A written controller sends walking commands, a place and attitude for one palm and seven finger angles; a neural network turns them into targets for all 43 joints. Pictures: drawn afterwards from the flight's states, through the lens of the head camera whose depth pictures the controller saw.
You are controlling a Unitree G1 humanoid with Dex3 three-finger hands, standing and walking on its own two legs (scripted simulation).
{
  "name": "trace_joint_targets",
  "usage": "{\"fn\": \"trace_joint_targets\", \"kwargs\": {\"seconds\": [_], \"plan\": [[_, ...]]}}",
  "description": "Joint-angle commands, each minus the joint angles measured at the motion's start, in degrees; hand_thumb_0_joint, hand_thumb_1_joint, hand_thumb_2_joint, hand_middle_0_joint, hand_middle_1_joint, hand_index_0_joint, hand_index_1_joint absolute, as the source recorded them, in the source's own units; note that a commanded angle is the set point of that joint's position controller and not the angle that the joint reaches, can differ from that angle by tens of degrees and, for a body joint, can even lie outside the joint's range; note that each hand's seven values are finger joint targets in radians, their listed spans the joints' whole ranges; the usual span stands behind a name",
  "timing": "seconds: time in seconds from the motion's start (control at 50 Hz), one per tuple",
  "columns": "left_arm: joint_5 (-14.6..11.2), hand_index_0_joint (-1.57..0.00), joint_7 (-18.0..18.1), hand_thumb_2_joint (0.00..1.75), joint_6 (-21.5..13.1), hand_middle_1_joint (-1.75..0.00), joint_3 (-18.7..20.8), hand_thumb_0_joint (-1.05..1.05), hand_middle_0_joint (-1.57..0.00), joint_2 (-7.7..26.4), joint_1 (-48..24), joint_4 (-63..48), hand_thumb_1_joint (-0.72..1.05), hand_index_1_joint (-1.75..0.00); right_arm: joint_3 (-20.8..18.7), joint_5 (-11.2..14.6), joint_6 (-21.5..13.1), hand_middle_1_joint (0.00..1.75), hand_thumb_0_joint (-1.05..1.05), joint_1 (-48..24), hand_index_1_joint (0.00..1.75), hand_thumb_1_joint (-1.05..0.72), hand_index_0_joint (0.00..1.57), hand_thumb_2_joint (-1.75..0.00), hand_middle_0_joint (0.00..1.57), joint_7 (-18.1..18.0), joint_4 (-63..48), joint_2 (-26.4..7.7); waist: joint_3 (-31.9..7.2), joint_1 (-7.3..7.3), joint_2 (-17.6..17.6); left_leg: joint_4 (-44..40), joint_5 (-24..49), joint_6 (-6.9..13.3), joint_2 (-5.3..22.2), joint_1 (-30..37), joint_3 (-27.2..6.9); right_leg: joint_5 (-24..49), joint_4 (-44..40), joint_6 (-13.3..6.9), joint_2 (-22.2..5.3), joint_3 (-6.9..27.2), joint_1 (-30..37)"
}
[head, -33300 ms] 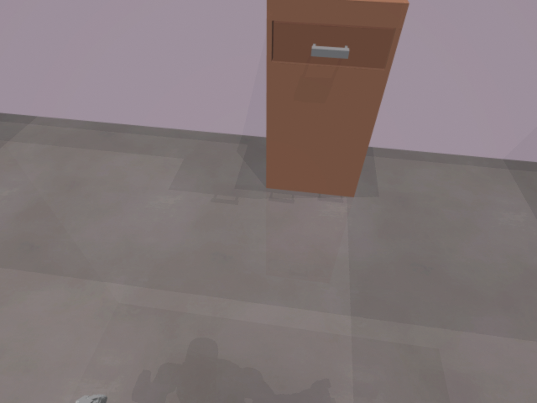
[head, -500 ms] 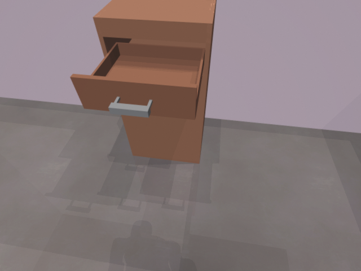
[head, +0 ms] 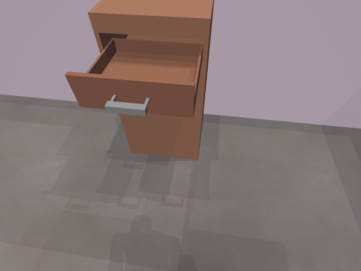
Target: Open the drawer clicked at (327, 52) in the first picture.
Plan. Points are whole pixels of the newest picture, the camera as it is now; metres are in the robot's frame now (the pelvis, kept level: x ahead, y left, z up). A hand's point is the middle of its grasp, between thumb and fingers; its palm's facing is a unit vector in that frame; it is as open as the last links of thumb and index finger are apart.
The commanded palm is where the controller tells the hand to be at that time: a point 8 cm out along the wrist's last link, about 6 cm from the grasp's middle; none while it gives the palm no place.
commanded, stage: look to check the result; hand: left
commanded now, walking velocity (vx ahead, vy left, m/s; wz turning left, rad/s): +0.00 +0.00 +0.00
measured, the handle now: (128, 103) +0.60 +0.21 -0.01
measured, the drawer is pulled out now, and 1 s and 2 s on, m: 0.30 0.30 0.30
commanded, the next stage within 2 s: stand and wait in 0.32 s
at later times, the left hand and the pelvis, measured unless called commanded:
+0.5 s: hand out of the picture +0.02 +0.17 -0.17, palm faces +0.03 -0.98 -0.21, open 7.3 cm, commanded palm none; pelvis +0.01 -0.01 +0.00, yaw +0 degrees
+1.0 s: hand out of the picture +0.04 +0.17 -0.17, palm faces +0.03 -0.97 -0.24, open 7.4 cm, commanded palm none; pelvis +0.02 -0.02 +0.00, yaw +0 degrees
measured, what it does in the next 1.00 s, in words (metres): stands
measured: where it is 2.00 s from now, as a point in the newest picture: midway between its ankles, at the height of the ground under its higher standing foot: outside the picture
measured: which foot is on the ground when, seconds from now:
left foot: down 0.00-1.00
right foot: down 0.00-1.00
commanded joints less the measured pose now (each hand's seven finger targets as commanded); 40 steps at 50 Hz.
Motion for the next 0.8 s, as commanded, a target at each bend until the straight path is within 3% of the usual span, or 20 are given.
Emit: {"fn": "trace_joint_targets", "kwargs": {"seconds": [0.0, 0.06, 0.3, 0.78], "plan": [[-0.13, -0.2, 0.6, 0.9, -0.71, -0.3, 1.04, 0.0, -0.2, 6.27, 3.44, -1.17, 0.9, -0.3, -0.69, -0.26, -0.65, 0.3, 0.0, 5.46, 0.3, -0.9, 0.2, -0.9, 0.2, -0.07, -0.45, -3.8, 2.44, -0.16, -1.11, -5.15, -1.38, 1.48, 4.89, -1.56, -5.04, -4.82, -6.37, -0.52, -6.27, 6.78, -1.7], [-0.19, -0.2, 0.56, 0.9, -0.75, -0.3, 0.99, 0.0, -0.2, 6.35, 3.39, -1.2, 0.9, -0.3, -0.74, -0.29, -0.75, 0.3, 0.0, 5.08, 0.3, -0.9, 0.2, -0.9, 0.2, -0.11, -0.41, -4.02, 2.15, -0.04, 0.13, -5.29, -0.87, 1.41, 4.78, -1.45, -5.12, -3.66, -6.14, -0.61, -6.27, 6.9, -1.14], [-0.17, -0.2, 0.64, 0.9, -1.04, -0.3, 1.08, 0.0, -0.2, 6.87, 2.38, -1.27, 0.9, -0.3, -0.9, -0.21, -0.99, 0.3, 0.0, 3.94, 0.3, -0.9, 0.2, -0.9, 0.2, -0.26, -0.45, -4.79, 1.25, -0.17, -0.85, -5.41, 1.99, 1.26, 5.56, 0.06, -4.97, 1.01, -5.54, -0.61, -6.22, 6.49, 0.08], [-0.22, -0.2, 0.5, 0.9, -1.56, -0.3, 1.81, 0.0, -0.2, 10.13, -0.21, -2.1, 0.9, -0.3, -1.43, -0.33, -0.89, 0.3, 0.0, 0.9, 0.3, -0.9, 0.2, -0.9, 0.2, -0.18, -0.84, -8.15, 0.04, -0.14, -0.89, -4.97, 2.91, 0.85, 5.33, 1.91, -4.57, 3.21, -7.33, -0.69, -6.67, 7.82, 1.66]]}}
